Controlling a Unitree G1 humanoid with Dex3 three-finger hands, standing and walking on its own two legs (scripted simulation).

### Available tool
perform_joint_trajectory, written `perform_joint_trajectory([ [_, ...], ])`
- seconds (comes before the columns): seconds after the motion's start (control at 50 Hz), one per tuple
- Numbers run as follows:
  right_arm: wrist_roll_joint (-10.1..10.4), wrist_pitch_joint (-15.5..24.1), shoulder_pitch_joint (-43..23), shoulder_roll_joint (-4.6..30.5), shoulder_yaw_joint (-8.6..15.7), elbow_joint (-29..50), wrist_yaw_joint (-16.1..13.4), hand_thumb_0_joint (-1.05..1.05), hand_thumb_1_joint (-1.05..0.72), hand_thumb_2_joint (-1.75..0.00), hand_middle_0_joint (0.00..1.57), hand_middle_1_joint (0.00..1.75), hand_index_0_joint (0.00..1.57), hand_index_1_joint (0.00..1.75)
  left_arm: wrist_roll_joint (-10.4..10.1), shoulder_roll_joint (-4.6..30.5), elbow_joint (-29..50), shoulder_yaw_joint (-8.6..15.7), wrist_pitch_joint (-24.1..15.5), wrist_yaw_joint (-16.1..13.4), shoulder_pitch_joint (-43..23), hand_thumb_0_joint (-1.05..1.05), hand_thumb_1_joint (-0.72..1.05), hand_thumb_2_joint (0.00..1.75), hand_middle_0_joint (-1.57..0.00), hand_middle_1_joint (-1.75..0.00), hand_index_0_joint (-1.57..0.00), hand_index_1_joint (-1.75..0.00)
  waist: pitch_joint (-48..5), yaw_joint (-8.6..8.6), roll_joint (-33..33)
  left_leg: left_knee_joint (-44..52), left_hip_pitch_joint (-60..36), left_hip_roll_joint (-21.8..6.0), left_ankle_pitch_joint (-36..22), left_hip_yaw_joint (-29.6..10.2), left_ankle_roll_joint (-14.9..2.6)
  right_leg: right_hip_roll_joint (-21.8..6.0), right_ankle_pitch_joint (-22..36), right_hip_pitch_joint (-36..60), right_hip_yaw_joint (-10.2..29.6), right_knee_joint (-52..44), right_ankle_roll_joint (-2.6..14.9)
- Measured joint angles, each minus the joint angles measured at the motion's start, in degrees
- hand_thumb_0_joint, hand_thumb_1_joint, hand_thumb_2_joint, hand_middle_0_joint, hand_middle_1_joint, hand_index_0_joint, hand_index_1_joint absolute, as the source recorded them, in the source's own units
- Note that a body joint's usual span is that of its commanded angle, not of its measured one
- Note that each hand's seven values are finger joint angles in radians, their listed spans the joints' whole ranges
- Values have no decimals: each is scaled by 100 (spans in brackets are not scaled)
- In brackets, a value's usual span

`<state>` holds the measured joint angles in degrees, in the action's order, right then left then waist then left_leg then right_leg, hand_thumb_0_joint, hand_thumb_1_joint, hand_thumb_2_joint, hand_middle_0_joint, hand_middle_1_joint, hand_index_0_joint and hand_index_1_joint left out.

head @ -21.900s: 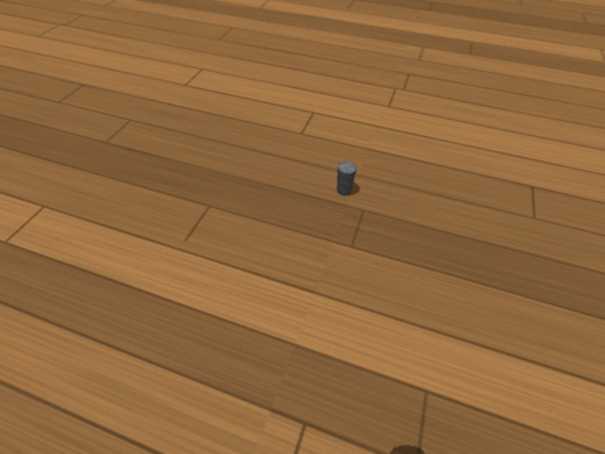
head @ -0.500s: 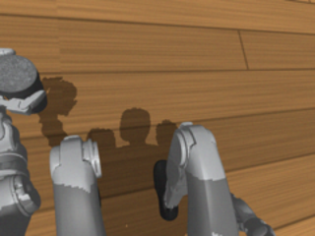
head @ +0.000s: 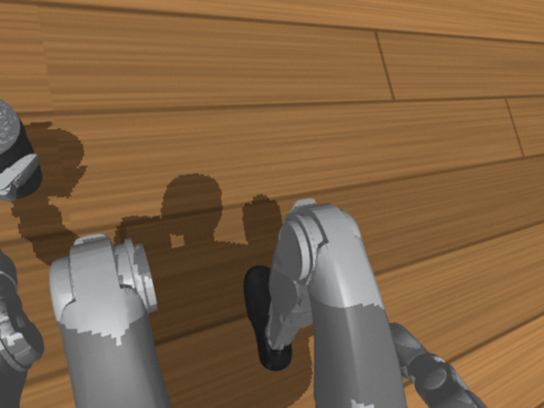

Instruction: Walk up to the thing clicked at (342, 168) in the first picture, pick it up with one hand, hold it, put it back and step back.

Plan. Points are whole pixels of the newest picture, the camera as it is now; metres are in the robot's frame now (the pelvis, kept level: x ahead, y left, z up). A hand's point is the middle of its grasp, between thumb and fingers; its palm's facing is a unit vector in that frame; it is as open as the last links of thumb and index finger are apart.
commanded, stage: lower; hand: left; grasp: from the side
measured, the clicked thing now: out of the picture +0.45 +0.28 -0.15
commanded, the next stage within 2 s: loosen in 1.16 s
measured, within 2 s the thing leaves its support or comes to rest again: neither
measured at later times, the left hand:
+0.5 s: hand out of the picture +0.46 +0.29 -0.16, palm faces +0.39 -0.92 +0.00, open 11.3 cm
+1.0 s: hand (4, 157) +0.46 +0.29 -0.18, palm faces +0.39 -0.92 -0.01, open 11.3 cm
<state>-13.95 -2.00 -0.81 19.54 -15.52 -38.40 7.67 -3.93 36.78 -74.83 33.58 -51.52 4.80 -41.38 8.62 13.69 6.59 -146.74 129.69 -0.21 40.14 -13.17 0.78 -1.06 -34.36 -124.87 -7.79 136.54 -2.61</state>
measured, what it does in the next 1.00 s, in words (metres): stands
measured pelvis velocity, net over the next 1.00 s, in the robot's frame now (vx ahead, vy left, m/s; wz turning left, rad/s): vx -0.01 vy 0.01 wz -0.08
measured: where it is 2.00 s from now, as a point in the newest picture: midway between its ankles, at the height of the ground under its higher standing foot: (207, 361)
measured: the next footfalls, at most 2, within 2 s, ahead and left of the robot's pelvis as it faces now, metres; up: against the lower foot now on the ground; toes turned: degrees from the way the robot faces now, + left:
none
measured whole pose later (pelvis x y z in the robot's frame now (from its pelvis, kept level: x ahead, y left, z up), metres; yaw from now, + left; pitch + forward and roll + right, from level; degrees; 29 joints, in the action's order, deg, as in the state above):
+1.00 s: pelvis -0.01 +0.01 -0.01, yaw -5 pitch +14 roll -17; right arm -20.2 -2.3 -7.9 21.8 -27.7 -32.5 7.9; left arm -2.8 49.5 -84.5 34.3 -60.7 -0.9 -41.3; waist 18.1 16.3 14.5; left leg -151.9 127.1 -0.4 41.1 -19.9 0.2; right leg 1.4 -32.5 -119.7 -12.8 135.9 -4.3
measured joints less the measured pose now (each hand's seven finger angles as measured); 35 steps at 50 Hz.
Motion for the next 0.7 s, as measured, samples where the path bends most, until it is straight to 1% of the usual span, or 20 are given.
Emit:
perform_joint_trajectory([
  [0.12,-133,20,-166,47,-251,95,7,0,-93,-91,21,30,21,30,31,272,-255,42,-228,-10,-39,2,-50,108,-70,-99,-62,-100,245,93,200,-138,-20,-4,-10,-115,5,45,66,53,-82,48,-18],
  [0.24,-271,7,-275,107,-471,229,14,0,-93,-91,21,30,21,30,87,535,-375,193,-398,-123,-52,2,-50,108,-71,-99,-62,-100,443,172,351,-247,-58,4,15,-242,6,79,84,144,-177,57,-46],
  [0.38,-378,7,-375,187,-651,332,19,0,-93,-91,21,30,21,30,75,769,-520,141,-517,-216,-54,2,-50,108,-71,-99,-62,-99,591,212,449,-316,-101,10,38,-342,-10,108,93,242,-255,38,-82],
  [0.5,-437,5,-478,220,-788,394,16,0,-92,-91,21,30,21,30,74,884,-646,130,-588,-321,-38,2,-50,108,-71,-99,-62,-100,689,234,529,-369,-132,2,34,-413,-35,143,129,311,-309,17,-117],
  [0.58,-475,-2,-525,223,-876,451,21,0,-92,-91,21,30,21,30,114,969,-746,125,-660,-396,-49,2,-50,108,-71,-99,-62,-100,743,243,595,-401,-152,-1,30,-463,-39,164,156,349,-348,6,-118],
  [0.7,-530,-10,-597,229,-1011,509,27,0,-92,-90,21,30,21,30,120,1099,-836,126,-773,-448,-32,2,-50,108,-70,-99,-62,-100,815,260,663,-441,-181,-7,49,-540,-43,194,173,401,-405,-15,-140],
])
